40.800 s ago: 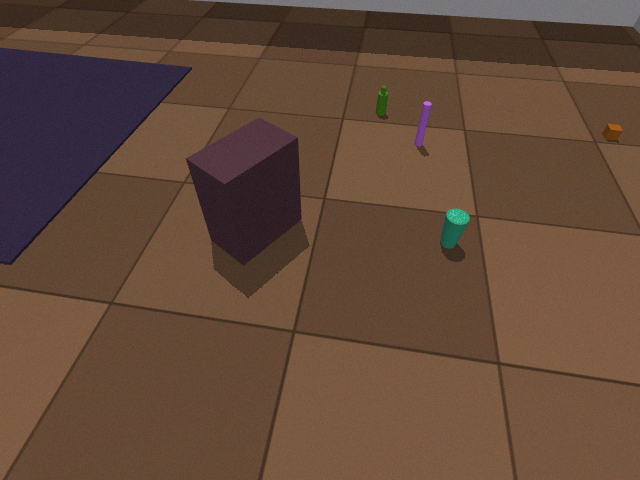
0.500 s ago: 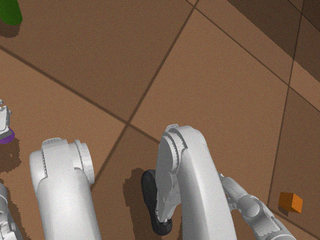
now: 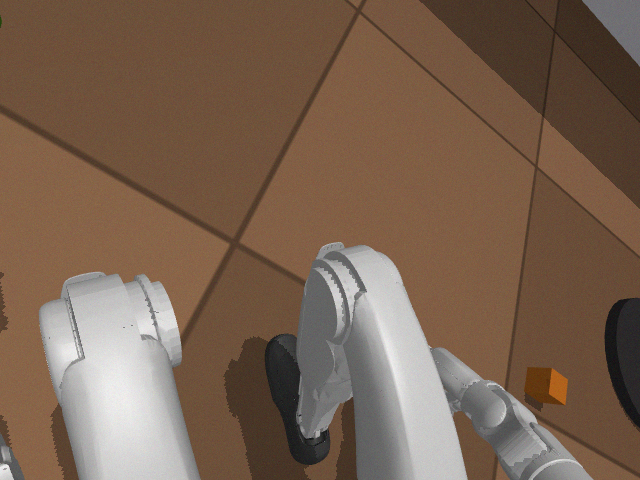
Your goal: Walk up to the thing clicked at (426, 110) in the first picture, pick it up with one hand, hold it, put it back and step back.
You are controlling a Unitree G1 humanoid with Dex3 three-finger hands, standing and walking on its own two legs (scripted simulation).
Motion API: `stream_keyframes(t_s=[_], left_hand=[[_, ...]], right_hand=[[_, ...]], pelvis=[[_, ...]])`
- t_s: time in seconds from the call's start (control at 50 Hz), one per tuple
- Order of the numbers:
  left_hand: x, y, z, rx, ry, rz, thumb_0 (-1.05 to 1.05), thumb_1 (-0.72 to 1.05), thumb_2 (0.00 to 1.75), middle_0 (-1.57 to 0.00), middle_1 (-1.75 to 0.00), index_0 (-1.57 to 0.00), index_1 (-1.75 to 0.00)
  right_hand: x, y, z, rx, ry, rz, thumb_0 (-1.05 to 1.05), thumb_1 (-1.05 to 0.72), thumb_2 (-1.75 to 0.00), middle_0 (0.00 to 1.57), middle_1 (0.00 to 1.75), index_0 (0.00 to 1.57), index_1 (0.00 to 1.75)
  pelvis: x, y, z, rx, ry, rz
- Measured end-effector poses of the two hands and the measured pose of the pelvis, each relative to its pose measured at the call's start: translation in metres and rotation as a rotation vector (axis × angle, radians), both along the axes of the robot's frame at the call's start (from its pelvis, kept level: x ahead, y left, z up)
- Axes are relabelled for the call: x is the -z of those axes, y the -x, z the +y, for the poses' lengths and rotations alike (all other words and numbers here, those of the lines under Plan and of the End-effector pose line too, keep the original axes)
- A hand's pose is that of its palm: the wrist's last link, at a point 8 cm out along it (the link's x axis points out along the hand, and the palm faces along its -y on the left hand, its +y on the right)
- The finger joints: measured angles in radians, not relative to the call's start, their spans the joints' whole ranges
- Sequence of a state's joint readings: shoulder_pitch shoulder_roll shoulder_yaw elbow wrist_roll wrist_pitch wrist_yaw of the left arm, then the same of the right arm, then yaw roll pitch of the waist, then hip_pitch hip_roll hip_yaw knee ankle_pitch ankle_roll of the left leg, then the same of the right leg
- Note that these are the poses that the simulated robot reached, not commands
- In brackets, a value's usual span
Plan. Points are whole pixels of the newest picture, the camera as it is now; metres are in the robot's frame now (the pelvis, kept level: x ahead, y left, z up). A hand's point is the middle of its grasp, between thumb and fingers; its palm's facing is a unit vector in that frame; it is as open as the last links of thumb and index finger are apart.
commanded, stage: lower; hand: left
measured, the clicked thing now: out of the picture +0.38 +0.32 -0.16
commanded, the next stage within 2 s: loosen in 0.12 s
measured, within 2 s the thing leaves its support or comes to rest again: rests again in 0.78 s
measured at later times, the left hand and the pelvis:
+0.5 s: hand out of the picture +0.38 +0.31 -0.15, palm faces +0.41 -0.91 +0.01, open 6.8 cm; pelvis +0.00 +0.00 +0.00, yaw -1 degrees
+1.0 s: hand out of the picture +0.38 +0.31 -0.14, palm faces +0.40 -0.92 +0.00, open 17.0 cm; pelvis +0.00 +0.01 +0.00, yaw -1 degrees
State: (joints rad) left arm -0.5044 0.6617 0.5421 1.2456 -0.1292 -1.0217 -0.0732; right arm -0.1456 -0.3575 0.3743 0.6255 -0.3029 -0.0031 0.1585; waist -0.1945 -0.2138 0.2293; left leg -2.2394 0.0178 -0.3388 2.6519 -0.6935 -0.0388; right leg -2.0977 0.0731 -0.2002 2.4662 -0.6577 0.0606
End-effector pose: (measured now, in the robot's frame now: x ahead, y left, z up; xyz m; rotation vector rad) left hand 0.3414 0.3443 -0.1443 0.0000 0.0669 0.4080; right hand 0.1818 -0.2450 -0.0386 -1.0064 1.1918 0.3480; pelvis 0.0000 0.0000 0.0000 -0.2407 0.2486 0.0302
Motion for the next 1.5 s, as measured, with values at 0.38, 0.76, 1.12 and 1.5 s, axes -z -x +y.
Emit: stream_keyframes(t_s=[0.38, 0.76, 1.12, 1.5], left_hand=[[0.001, 0.003, 0.000, -0.009, -0.008, -0.026, 0.02, 0.18, 1.04, -1.06, -1.07, -1.00, -1.09], [0.005, -0.002, 0.000, -0.004, 0.011, -0.047, 0.00, -0.32, 0.27, -0.54, -0.37, -0.52, -0.38], [-0.034, 0.002, 0.037, -0.019, -0.066, -0.118, -0.01, -0.52, 0.06, -0.11, -0.03, -0.10, -0.03], [-0.127, 0.061, 0.091, -0.027, -0.166, 0.254, -0.01, -0.51, 0.06, -0.06, -0.03, -0.05, -0.04]], right_hand=[[-0.005, -0.001, 0.005, -0.050, 0.005, -0.014, 0.00, -0.89, -0.89, 0.21, 0.30, 0.21, 0.30], [-0.013, 0.002, 0.012, -0.051, 0.027, -0.008, 0.00, -0.91, -0.89, 0.21, 0.31, 0.21, 0.30], [-0.012, -0.002, 0.016, 0.007, -0.001, -0.024, 0.00, -0.90, -0.90, 0.21, 0.31, 0.21, 0.30], [-0.010, -0.025, 0.015, 0.312, -0.214, -0.137, 0.00, -0.89, -0.90, 0.21, 0.31, 0.21, 0.30]], pelvis=[[0.002, 0.003, 0.001, 0.012, 0.010, -0.030], [0.001, 0.005, 0.005, 0.017, 0.031, -0.038], [-0.007, 0.002, 0.005, 0.008, 0.026, 0.006], [-0.052, -0.003, -0.005, -0.048, -0.052, 0.201]])
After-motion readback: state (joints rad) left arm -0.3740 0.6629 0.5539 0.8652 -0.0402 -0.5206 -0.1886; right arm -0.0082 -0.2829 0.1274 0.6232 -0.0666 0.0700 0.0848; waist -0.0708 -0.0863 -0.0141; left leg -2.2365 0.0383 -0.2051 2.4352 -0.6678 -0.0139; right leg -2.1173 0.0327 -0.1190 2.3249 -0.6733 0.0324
